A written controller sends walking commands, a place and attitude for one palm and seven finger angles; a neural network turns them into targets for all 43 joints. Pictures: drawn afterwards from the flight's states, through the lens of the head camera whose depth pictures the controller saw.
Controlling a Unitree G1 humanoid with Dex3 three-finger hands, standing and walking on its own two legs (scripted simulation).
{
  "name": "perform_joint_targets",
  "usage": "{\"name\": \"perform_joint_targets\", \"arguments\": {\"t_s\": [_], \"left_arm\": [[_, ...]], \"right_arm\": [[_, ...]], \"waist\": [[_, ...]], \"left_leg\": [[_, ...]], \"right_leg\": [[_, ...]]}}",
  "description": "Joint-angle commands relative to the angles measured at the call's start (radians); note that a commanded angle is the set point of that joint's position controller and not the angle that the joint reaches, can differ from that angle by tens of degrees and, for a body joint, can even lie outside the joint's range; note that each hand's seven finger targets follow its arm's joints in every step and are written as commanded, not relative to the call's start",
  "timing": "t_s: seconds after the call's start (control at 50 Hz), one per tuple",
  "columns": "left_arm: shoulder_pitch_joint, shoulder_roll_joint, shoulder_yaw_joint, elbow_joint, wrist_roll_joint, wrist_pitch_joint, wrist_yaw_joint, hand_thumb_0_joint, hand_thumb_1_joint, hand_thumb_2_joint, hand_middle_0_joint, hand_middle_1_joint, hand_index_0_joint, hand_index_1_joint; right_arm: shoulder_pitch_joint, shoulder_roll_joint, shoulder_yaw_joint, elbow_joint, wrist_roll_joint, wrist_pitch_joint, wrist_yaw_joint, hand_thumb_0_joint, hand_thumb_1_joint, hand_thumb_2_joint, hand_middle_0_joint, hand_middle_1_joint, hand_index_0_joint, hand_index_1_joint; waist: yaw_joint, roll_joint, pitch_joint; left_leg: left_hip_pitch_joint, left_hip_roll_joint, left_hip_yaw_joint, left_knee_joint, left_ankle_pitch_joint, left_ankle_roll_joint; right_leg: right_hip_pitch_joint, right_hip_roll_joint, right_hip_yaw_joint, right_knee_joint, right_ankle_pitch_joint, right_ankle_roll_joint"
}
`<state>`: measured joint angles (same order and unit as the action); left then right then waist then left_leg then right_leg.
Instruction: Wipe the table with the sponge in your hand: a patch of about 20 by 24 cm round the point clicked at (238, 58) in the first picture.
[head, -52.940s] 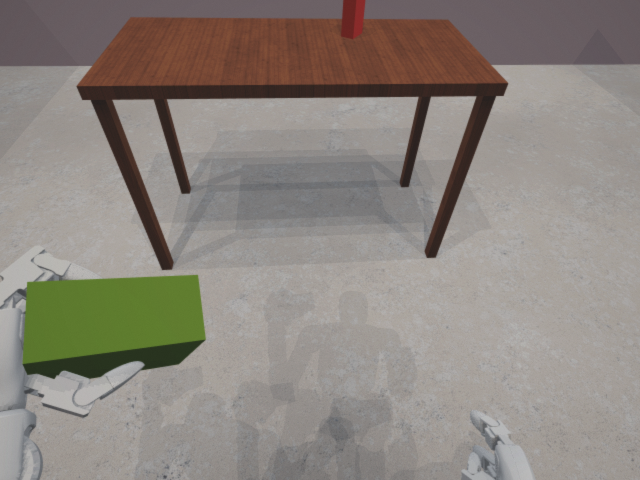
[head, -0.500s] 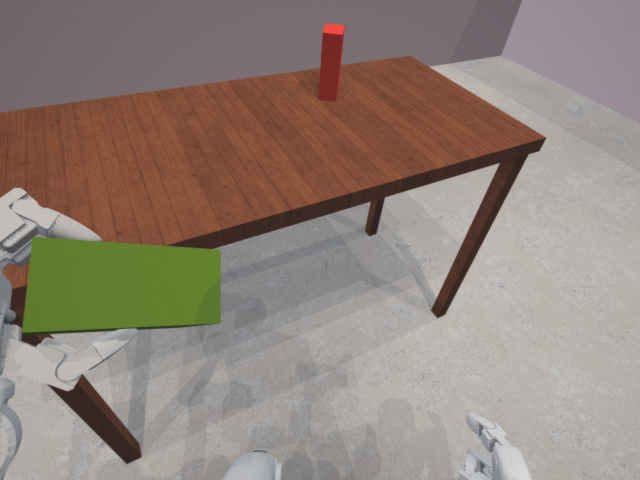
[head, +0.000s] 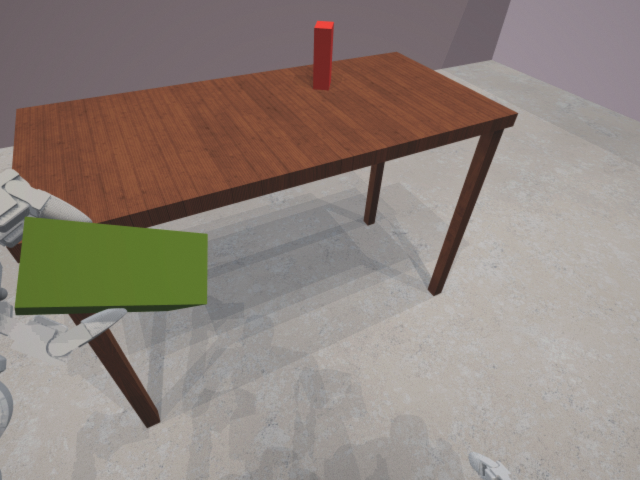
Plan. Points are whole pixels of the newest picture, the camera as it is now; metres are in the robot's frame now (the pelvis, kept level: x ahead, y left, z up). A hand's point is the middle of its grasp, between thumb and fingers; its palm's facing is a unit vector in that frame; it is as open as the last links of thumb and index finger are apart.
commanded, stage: stop stepping back and stand still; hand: left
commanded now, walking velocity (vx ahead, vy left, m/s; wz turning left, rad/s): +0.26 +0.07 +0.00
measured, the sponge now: (139, 275) +0.25 +0.19 +0.21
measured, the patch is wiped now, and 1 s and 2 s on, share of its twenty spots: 1.00 1.00 1.00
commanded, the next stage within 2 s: stand and wait in 0.26 s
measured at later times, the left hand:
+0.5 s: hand (43, 313) +0.18 +0.22 +0.24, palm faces +0.45 -0.83 -0.33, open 10.3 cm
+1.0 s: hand (50, 274) +0.22 +0.24 +0.23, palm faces +0.46 -0.81 -0.38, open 10.3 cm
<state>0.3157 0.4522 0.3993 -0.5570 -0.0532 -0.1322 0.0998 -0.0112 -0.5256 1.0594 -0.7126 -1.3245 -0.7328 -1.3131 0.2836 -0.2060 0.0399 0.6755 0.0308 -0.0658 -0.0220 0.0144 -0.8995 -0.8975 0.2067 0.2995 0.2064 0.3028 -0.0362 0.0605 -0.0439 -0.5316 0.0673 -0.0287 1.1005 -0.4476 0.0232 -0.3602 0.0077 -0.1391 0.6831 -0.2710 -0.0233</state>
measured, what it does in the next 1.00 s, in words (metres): stands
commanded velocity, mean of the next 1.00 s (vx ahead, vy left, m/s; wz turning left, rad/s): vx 0.06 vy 0.00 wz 0.00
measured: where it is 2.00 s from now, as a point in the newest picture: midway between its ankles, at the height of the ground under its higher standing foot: outside the picture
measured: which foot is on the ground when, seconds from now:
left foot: down 0.00-1.00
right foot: down 0.00-1.00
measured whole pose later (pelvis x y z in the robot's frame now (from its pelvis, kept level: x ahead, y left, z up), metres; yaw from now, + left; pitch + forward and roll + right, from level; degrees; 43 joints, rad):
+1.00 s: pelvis +0.02 +0.00 +0.03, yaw +2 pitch +0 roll -1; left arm 0.43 0.39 0.39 -0.58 -0.06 -0.13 0.16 -0.01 -0.53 1.06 -0.71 -1.32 -0.73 -1.31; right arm 0.16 -0.20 0.02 0.60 0.02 -0.06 -0.05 0.01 -0.90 -0.90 0.20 0.30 0.20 0.30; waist -0.01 0.01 -0.01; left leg -0.28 0.05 0.03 0.55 -0.27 -0.01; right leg -0.23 -0.01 -0.06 0.51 -0.27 0.00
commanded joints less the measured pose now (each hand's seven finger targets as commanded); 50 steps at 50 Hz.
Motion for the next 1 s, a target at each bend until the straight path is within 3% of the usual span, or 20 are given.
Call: {"name": "perform_joint_targets", "arguments": {"t_s": [0.0, 0.04, 0.08, 0.1, 0.12, 0.16, 0.22, 0.3, 0.32, 0.34, 0.38, 0.4, 0.46, 0.5, 0.54, 0.62, 0.7, 0.74, 0.86, 0.98], "left_arm": [[-0.155, 0.178, 0.135, -0.172, -0.025, -0.038, 0.009, 0.0, 0.1, 1.3, -1.2, -1.6, -1.2, -1.6], [-0.15, 0.152, 0.108, -0.246, -0.032, -0.036, 0.015, 0.0, 0.1, 1.3, -1.2, -1.6, -1.2, -1.6], [-0.113, 0.157, 0.114, -0.271, -0.035, -0.044, 0.046, 0.0, 0.1, 1.3, -1.2, -1.6, -1.2, -1.6], [-0.131, 0.131, 0.102, -0.306, -0.038, -0.052, 0.059, 0.0, 0.1, 1.3, -1.2, -1.6, -1.2, -1.6], [-0.219, 0.145, 0.099, -0.346, -0.018, -0.061, 0.069, 0.0, 0.1, 1.3, -1.2, -1.6, -1.2, -1.6], [-0.213, 0.186, 0.131, -0.281, 0.008, -0.063, 0.075, 0.0, 0.1, 1.3, -1.2, -1.6, -1.2, -1.6], [-0.092, 0.133, 0.107, -0.189, -0.01, -0.036, 0.079, 0.0, 0.1, 1.3, -1.2, -1.6, -1.2, -1.6], [0.012, 0.086, 0.078, -0.136, -0.017, -0.011, 0.065, 0.0, 0.1, 1.3, -1.2, -1.6, -1.2, -1.6], [0.021, 0.1, 0.083, -0.121, -0.008, -0.01, 0.055, 0.0, 0.1, 1.3, -1.2, -1.6, -1.2, -1.6], [0.031, 0.115, 0.084, -0.106, -0.005, -0.007, 0.045, 0.0, 0.1, 1.3, -1.2, -1.6, -1.2, -1.6], [-0.116, 0.175, 0.137, -0.229, -0.023, -0.053, 0.037, 0.0, 0.1, 1.3, -1.2, -1.6, -1.2, -1.6], [-0.104, 0.161, 0.132, -0.219, -0.019, -0.051, 0.039, 0.0, 0.1, 1.3, -1.2, -1.6, -1.2, -1.6], [-0.097, 0.149, 0.111, -0.29, -0.021, -0.042, 0.051, 0.0, 0.1, 1.3, -1.2, -1.6, -1.2, -1.6], [-0.087, 0.126, 0.092, -0.273, -0.023, -0.047, 0.073, 0.0, 0.1, 1.3, -1.2, -1.6, -1.2, -1.6], [-0.08, 0.105, 0.086, -0.269, -0.021, -0.05, 0.09, 0.0, 0.1, 1.3, -1.2, -1.6, -1.2, -1.6], [-0.093, 0.109, 0.103, -0.194, -0.002, -0.04, 0.092, 0.0, 0.1, 1.3, -1.2, -1.6, -1.2, -1.6], [-0.036, 0.102, 0.087, -0.165, -0.007, -0.042, 0.076, 0.0, 0.1, 1.3, -1.2, -1.6, -1.2, -1.6], [-0.025, 0.105, 0.092, -0.183, -0.01, -0.044, 0.074, 0.0, 0.1, 1.3, -1.2, -1.6, -1.2, -1.6], [0.02, 0.118, 0.118, -0.245, -0.013, -0.061, 0.074, 0.0, 0.1, 1.3, -1.2, -1.6, -1.2, -1.6], [0.007, 0.103, 0.105, -0.243, -0.012, -0.058, 0.078, 0.0, 0.1, 1.3, -1.2, -1.6, -1.2, -1.6]], "right_arm": [[-0.2, -0.128, -0.075, -0.19, 0.015, -0.048, -0.015, 0.0, -0.9, -0.9, 0.2, 0.3, 0.2, 0.3], [-0.23, -0.096, -0.054, -0.202, 0.009, -0.043, -0.03, 0.0, -0.9, -0.9, 0.2, 0.3, 0.2, 0.3], [-0.197, -0.119, -0.042, -0.203, -0.004, -0.071, -0.055, 0.0, -0.9, -0.9, 0.2, 0.3, 0.2, 0.3], [-0.187, -0.162, -0.052, -0.213, -0.014, -0.088, -0.058, 0.0, -0.9, -0.9, 0.2, 0.3, 0.2, 0.3], [-0.192, -0.155, -0.054, -0.221, -0.004, -0.109, -0.05, 0.0, -0.9, -0.9, 0.2, 0.3, 0.2, 0.3], [-0.159, -0.118, -0.059, -0.207, 0.0, -0.125, -0.041, 0.0, -0.9, -0.9, 0.2, 0.3, 0.2, 0.3], [-0.168, -0.107, -0.047, -0.191, 0.003, -0.118, -0.035, 0.0, -0.9, -0.9, 0.2, 0.3, 0.2, 0.3], [-0.206, -0.141, -0.049, -0.226, -0.016, -0.071, -0.042, 0.0, -0.9, -0.9, 0.2, 0.3, 0.2, 0.3], [-0.194, -0.136, -0.057, -0.228, -0.015, -0.057, -0.039, 0.0, -0.9, -0.9, 0.2, 0.3, 0.2, 0.3], [-0.184, -0.123, -0.071, -0.231, -0.004, -0.045, -0.033, 0.0, -0.9, -0.9, 0.2, 0.3, 0.2, 0.3], [-0.195, -0.122, -0.068, -0.218, -0.006, -0.057, -0.031, 0.0, -0.9, -0.9, 0.2, 0.3, 0.2, 0.3], [-0.176, -0.11, -0.067, -0.201, -0.003, -0.059, -0.024, 0.0, -0.9, -0.9, 0.2, 0.3, 0.2, 0.3], [-0.212, -0.099, -0.058, -0.219, -0.01, -0.046, -0.048, 0.0, -0.9, -0.9, 0.2, 0.3, 0.2, 0.3], [-0.205, -0.117, -0.054, -0.214, -0.019, -0.06, -0.067, 0.0, -0.9, -0.9, 0.2, 0.3, 0.2, 0.3], [-0.205, -0.146, -0.061, -0.229, -0.015, -0.073, -0.073, 0.0, -0.9, -0.9, 0.2, 0.3, 0.2, 0.3], [-0.202, -0.127, -0.057, -0.213, -0.005, -0.087, -0.061, 0.0, -0.9, -0.9, 0.2, 0.3, 0.2, 0.3], [-0.201, -0.118, -0.067, -0.206, -0.009, -0.082, -0.038, 0.0, -0.9, -0.9, 0.2, 0.3, 0.2, 0.3], [-0.204, -0.116, -0.066, -0.209, -0.007, -0.077, -0.034, 0.0, -0.9, -0.9, 0.2, 0.3, 0.2, 0.3], [-0.221, -0.115, -0.062, -0.234, -0.008, -0.058, -0.039, 0.0, -0.9, -0.9, 0.2, 0.3, 0.2, 0.3], [-0.221, -0.121, -0.068, -0.239, -0.006, -0.054, -0.044, 0.0, -0.9, -0.9, 0.2, 0.3, 0.2, 0.3]], "waist": [[-0.007, -0.236, 0.021], [-0.016, -0.153, 0.008], [-0.008, 0.104, -0.063], [-0.006, 0.37, -0.069], [-0.006, 0.417, -0.025], [0.005, 0.17, -0.075], [0.017, 0.143, -0.009], [0.052, 0.069, -0.009], [0.051, -0.098, -0.017], [0.037, -0.332, -0.028], [0.011, -0.167, -0.077], [0.002, -0.155, -0.107], [-0.003, -0.165, -0.013], [-0.001, 0.009, -0.015], [0.018, 0.251, -0.009], [0.032, 0.09, -0.018], [0.013, -0.164, -0.049], [0.009, -0.127, -0.068], [0.027, 0.002, -0.113], [0.03, 0.027, -0.135]], "left_leg": [[0.076, 0.063, -0.03, 0.135, 0.032, 0.023], [0.295, 0.086, 0.0, -0.247, 0.017, 0.046], [0.316, 0.002, 0.048, -0.602, -0.091, 0.048], [0.299, 0.145, -0.284, -0.818, -0.356, 0.112], [0.214, 0.265, -0.458, -0.942, -0.386, 0.194], [0.309, 0.227, -0.399, -0.857, -0.098, 0.191], [0.163, 0.206, -0.265, -0.842, -0.193, 0.141], [-0.099, 0.072, -0.076, -0.628, -0.246, 0.05], [-0.175, -0.008, 0.03, -0.339, -0.173, 0.028], [-0.225, -0.067, 0.059, -0.036, -0.076, 0.003], [-0.173, -0.01, -0.012, 0.085, 0.04, -0.013], [-0.065, 0.015, -0.026, -0.007, 0.005, -0.001], [0.281, 0.039, 0.03, -0.373, 0.088, 0.017], [0.336, -0.001, 0.044, -0.59, 0.062, 0.022], [0.294, 0.164, -0.25, -0.797, -0.083, 0.096], [0.18, 0.102, -0.132, -0.724, 0.06, 0.047], [0.189, -0.004, 0.003, -0.486, 0.227, -0.002], [0.209, -0.008, 0.017, -0.497, 0.292, -0.01], [0.307, 0.053, -0.039, -0.626, 0.503, 0.011], [0.343, 0.056, -0.026, -0.638, 0.524, 0.005]], "right_leg": [[-0.31, -0.352, 0.436, -0.475, -0.503, -0.163], [-0.408, -0.297, 0.247, -0.321, -0.477, -0.126], [-0.261, -0.128, 0.11, -0.048, -0.449, -0.073], [-0.291, -0.005, 0.032, 0.251, -0.368, -0.016], [-0.352, 0.016, 0.095, 0.498, -0.283, 0.01], [-0.382, -0.038, 0.135, 0.565, -0.205, 0.015], [-0.181, -0.074, 0.12, 0.218, -0.193, 0.015], [0.305, 0.027, 0.005, -0.204, -0.133, -0.013], [0.346, -0.083, 0.159, -0.301, -0.125, -0.066], [0.303, -0.322, 0.553, -0.481, -0.211, -0.144], [0.247, -0.376, 0.538, -0.464, 0.017, -0.176], [0.151, -0.359, 0.478, -0.443, -0.159, -0.17], [-0.152, -0.277, 0.27, -0.379, -0.293, -0.116], [-0.107, -0.173, 0.188, -0.244, -0.286, -0.069], [-0.087, -0.038, 0.1, -0.044, -0.151, 0.008], [0.107, -0.021, 0.1, -0.178, -0.015, 0.029], [0.13, -0.176, 0.302, -0.328, 0.127, -0.037], [0.159, -0.212, 0.297, -0.313, 0.242, -0.054], [0.179, -0.085, 0.158, -0.214, 0.305, 0.011], [0.192, -0.076, 0.156, -0.223, 0.323, 0.015]]}}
